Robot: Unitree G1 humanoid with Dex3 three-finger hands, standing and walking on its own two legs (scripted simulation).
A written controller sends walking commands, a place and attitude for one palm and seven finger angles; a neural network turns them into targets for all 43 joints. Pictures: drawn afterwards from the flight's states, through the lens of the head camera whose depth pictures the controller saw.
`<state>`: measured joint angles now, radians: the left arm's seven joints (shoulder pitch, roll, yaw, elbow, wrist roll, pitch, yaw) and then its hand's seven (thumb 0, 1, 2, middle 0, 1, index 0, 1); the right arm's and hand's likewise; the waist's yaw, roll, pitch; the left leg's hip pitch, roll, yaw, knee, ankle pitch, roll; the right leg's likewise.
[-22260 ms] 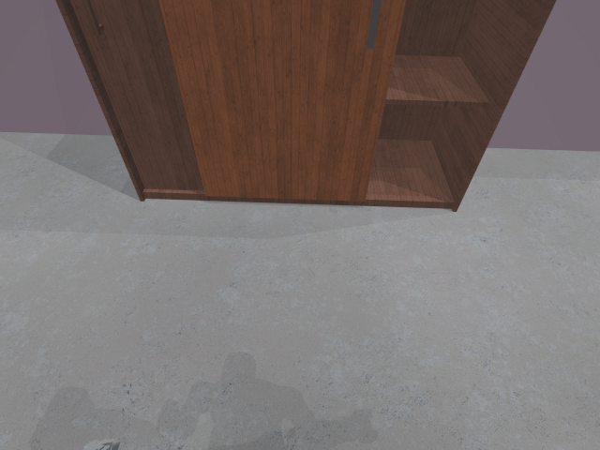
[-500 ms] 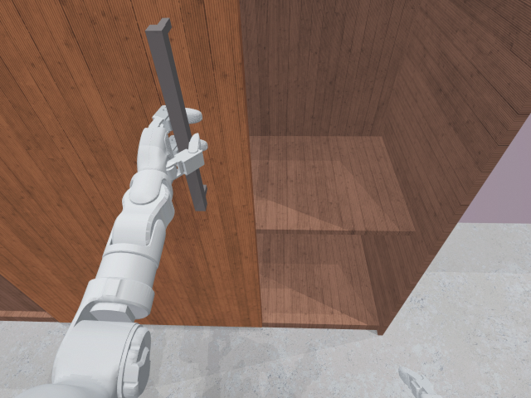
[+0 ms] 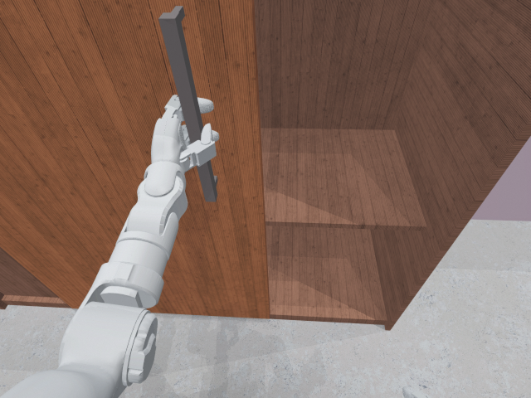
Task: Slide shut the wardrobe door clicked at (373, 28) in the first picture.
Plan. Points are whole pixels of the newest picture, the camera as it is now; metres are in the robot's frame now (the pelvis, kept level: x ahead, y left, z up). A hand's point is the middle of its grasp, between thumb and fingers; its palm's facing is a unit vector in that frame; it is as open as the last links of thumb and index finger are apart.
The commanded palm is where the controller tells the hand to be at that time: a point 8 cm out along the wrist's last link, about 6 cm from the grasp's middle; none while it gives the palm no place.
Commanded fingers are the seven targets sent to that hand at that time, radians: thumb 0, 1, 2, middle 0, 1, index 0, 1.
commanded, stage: step sideways, sliding the door along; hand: left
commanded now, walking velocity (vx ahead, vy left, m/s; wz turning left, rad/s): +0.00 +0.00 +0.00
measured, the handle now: (198, 121) +0.49 +0.15 +0.17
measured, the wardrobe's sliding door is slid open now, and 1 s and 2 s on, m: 0.43 0.41 0.25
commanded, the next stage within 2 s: none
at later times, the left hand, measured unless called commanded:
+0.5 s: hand (214, 146) +0.44 +0.12 +0.16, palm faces +0.24 -0.96 -0.12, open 6.1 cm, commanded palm +0.42 +0.11 +0.17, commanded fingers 0.00 0.90 0.90 -0.45 -1.40 -0.45 -1.40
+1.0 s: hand (233, 144) +0.45 +0.09 +0.16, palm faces +0.38 -0.92 -0.06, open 6.5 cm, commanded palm +0.42 +0.06 +0.16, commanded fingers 0.00 0.90 0.90 -0.45 -1.40 -0.45 -1.40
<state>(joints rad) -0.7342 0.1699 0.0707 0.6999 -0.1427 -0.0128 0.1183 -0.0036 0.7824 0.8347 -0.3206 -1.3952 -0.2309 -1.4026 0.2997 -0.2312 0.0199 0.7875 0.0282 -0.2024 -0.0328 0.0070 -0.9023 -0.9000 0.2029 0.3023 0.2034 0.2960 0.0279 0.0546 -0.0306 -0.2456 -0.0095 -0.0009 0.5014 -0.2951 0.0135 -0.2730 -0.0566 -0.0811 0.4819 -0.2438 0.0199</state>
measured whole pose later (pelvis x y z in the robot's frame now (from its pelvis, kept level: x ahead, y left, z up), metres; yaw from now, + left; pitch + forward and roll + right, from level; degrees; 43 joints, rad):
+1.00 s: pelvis +0.07 -0.14 -0.01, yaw +7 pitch -2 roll +0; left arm -0.55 0.19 0.11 0.12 -0.09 -0.05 0.15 -0.01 0.77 0.88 -0.42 -1.40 -0.11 -1.35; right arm 0.06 -0.21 -0.05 0.58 0.01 -0.04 0.03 0.01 -0.90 -0.90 0.20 0.30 0.20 0.30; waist 0.11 0.04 0.28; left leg -0.16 0.15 0.06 0.54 -0.33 -0.10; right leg -0.41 0.03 -0.02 0.97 -0.43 0.00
